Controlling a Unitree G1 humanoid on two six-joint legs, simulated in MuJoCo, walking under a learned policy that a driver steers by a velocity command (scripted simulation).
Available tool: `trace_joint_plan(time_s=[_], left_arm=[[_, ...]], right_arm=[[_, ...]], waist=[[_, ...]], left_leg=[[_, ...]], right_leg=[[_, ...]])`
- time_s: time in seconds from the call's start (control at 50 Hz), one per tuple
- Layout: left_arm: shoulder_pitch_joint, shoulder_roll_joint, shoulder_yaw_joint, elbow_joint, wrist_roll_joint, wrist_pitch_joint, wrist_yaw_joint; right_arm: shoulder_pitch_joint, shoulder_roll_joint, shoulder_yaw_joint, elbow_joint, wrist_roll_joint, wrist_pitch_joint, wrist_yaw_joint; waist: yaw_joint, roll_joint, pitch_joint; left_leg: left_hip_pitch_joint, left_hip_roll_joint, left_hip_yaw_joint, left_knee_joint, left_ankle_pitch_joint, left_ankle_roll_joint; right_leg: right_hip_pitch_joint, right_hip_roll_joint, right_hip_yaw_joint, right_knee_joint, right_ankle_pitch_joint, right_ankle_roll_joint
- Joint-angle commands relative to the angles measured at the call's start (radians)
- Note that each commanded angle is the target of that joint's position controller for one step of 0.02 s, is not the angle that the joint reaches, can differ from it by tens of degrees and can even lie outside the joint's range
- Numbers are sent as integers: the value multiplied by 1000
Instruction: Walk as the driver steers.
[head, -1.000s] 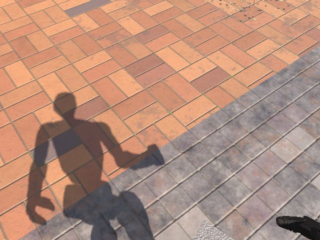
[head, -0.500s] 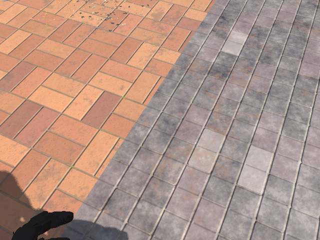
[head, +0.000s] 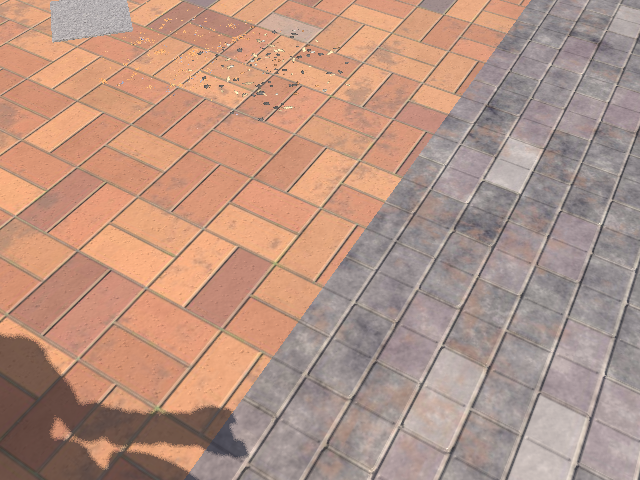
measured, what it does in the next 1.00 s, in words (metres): steps on the spot, turning left: right foot, then left foot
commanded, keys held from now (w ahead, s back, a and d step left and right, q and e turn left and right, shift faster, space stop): q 0.66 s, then no key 0.34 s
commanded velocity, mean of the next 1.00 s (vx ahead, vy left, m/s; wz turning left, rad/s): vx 0.01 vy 0.00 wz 0.44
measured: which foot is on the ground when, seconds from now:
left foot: down 0.00-0.40, up 0.42-0.80, down 0.82-1.00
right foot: down 0.00-0.02, up 0.04-0.38, down 0.40-0.82, up 0.84-1.00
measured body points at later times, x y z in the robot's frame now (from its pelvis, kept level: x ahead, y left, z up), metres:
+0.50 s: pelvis +0.02 -0.03 +0.01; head +0.06 -0.04 +0.46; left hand +0.07 +0.28 -0.09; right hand +0.26 -0.27 -0.09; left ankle -0.02 +0.10 -0.67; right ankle +0.06 -0.14 -0.73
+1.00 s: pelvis +0.00 +0.01 +0.01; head +0.02 +0.04 +0.46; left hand -0.04 +0.32 -0.12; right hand +0.28 -0.13 -0.07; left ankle -0.04 +0.10 -0.73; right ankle +0.05 -0.14 -0.67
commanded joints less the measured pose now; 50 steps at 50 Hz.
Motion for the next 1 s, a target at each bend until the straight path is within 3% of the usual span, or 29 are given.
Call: trace_joint_plan(time_s=[0.02, 0.04, 0.06, 0.08, 0.1, 0.12, 0.16, 0.22, 0.32, 0.36, 0.38, 0.4, 0.42, 0.44, 0.46, 0.5, 0.54, 0.6, 0.66, 0.74, 0.78, 0.8, 0.82, 0.84, 0.86, 0.88, 0.9, 0.94, 1.0], left_arm=[[44, 111, 39, -79, 24, -11, 18], [-72, 105, 33, -103, 35, -13, 17], [-62, 114, 38, -103, 17, -13, 8], [-52, 108, 40, -90, -1, -8, 6], [-41, 115, 43, -82, -2, -1, 8], [-47, 127, 49, -81, 3, 2, 14], [-46, 97, 42, -81, 0, 2, 15], [-49, 84, 36, -78, -8, -3, 11], [-32, 110, 43, -75, -11, -15, -8], [24, 115, 50, -58, -11, -28, -17], [50, 135, 60, -49, -7, -30, -17], [76, 205, 76, -55, 12, -28, -10], [48, 273, 88, -58, 45, -21, -10], [9, 219, 73, -87, 56, -29, -10], [-46, 162, 57, -102, 46, -33, -5], [-95, 125, 45, -109, 11, -31, 4], [-61, 127, 41, -101, 12, -22, 17], [20, 153, 50, -85, 19, -10, 29], [15, 193, 66, -89, 13, -3, 21], [9, 217, 72, -80, -7, -1, -4], [-14, 215, 67, -73, -27, -1, -10], [2, 190, 58, -58, -33, -3, -12], [55, 141, 41, -38, -13, -9, -18], [68, 62, 8, -68, 49, -19, -32], [-9, 122, 30, -80, 24, -13, -18], [-23, 168, 43, -73, -1, -3, -11], [-11, 165, 47, -60, -7, 5, -6], [22, 165, 53, -30, 5, 21, 5], [52, 121, 40, -12, -2, 19, 3]], right_arm=[[27, -267, -74, -78, -9, -14, -8], [122, -217, -66, -67, -16, -12, -11], [136, -201, -57, -69, -24, -22, -12], [80, -197, -62, -82, -18, -28, -16], [31, -190, -62, -95, -1, -26, -20], [-4, -179, -59, -107, 9, -20, -28], [-16, -184, -63, -115, 7, 0, -35], [-9, -201, -75, -126, 8, 16, -47], [-40, -205, -79, -149, 10, 35, -45], [-76, -195, -75, -162, 20, 42, -48], [-66, -175, -69, -165, 21, 44, -51], [-31, -124, -54, -169, 6, 44, -49], [-12, -109, -53, -204, 8, 33, -47], [10, -193, -77, -184, -4, 24, -45], [25, -233, -95, -158, 8, 28, -42], [47, -197, -93, -129, 5, 49, -48], [14, -153, -79, -152, 13, 53, -41], [-64, -120, -63, -203, 19, 48, -32], [-78, -102, -50, -227, 12, 48, -16], [-49, -108, -49, -229, 9, 53, -7], [6, -100, -51, -208, 7, 54, -2], [41, -108, -54, -192, 4, 53, -2], [60, -151, -63, -192, 2, 52, -10], [56, -244, -74, -221, -11, 52, -27], [52, -189, -56, -222, -39, 31, -16], [20, -166, -47, -213, -42, 12, -7], [-25, -152, -43, -200, -33, -1, -5], [-82, -140, -35, -192, -18, -10, -9], [-99, -95, -21, -171, -20, -12, -16]], waist=[[53, 231, -109], [-57, 276, -145], [-50, 184, -182], [-22, 119, -166], [-2, 78, -133], [12, 78, -130], [23, 112, -130], [12, 132, -152], [5, 182, -133], [42, 181, -121], [47, 155, -116], [28, -9, -130], [-13, -297, -84], [-3, -232, -74], [-22, -158, -52], [-23, -133, -17], [2, -144, -6], [58, -164, -38], [68, -175, -65], [58, -188, -71], [17, -175, -72], [0, -150, -75], [11, -41, -113], [48, 270, -151], [-20, 218, -160], [-11, 153, -113], [10, 149, -81], [32, 135, -54], [47, 133, -77]], left_leg=[[227, 227, -354, -124, 737, 202], [346, 331, -515, -186, 817, 339], [367, 321, -488, -191, 757, 339], [356, 271, -420, -172, 709, 293], [321, 235, -367, -175, 664, 253], [293, 211, -343, -183, 615, 227], [243, 164, -314, -189, 604, 215], [227, 147, -324, -183, 539, 208], [160, 132, -422, -184, 359, 193], [124, 98, -444, -151, 270, 154], [71, 60, -432, -116, 156, 115], [-55, -24, -344, 61, -90, 58], [-244, -172, -176, 259, -399, 5], [-254, -96, -193, 485, -406, -29], [-244, -82, -187, 569, -333, -38], [-274, -67, -158, 644, -214, -74], [-282, -60, -109, 638, -159, -99], [-309, -25, -76, 490, -147, -121], [-214, 6, -36, 344, -170, -114], [-47, -24, 20, 149, -171, -73], [65, -44, 39, -61, -37, -29], [170, -57, 38, -199, 84, 1], [331, 20, -74, -234, 293, 32], [474, 288, -369, -177, 729, 141], [320, 361, -412, -199, 662, 306], [269, 301, -345, -223, 561, 301], [246, 242, -286, -230, 473, 254], [200, 199, -232, -238, 469, 216], [198, 160, -176, -232, 462, 206]], right_leg=[[-145, -29, -8, 292, 143, 37], [-342, 58, 71, 496, -334, 73], [-387, 29, 163, 631, -371, 71], [-416, 5, 181, 677, -311, 74], [-435, -10, 182, 642, -248, 82], [-412, -27, 188, 594, -192, 90], [-345, -3, 159, 494, -137, 114], [-270, 11, 162, 340, -78, 128], [-146, 27, 167, 143, -30, 113], [-45, 28, 149, -51, 88, 88], [39, -14, 166, -135, 163, 66], [146, -214, 346, -184, 197, -5], [118, -407, 611, -235, 348, -175], [67, -459, 628, -242, 356, -255], [33, -395, 509, -226, 328, -219], [41, -293, 353, -208, 279, -151], [51, -261, 261, -209, 345, -157], [182, -294, 234, -199, 412, -187], [188, -323, 190, -189, 447, -193], [136, -331, 166, -154, 503, -190], [112, -317, 147, -91, 489, -154], [65, -292, 122, -42, 438, -108], [-41, -238, 60, 63, 283, -23], [-269, -126, -25, 309, -238, 84], [-296, -94, 86, 456, -367, 111], [-294, -106, 117, 534, -332, 114], [-305, -109, 130, 545, -271, 112], [-276, -107, 140, 549, -169, 125], [-199, -102, 132, 433, -89, 136]])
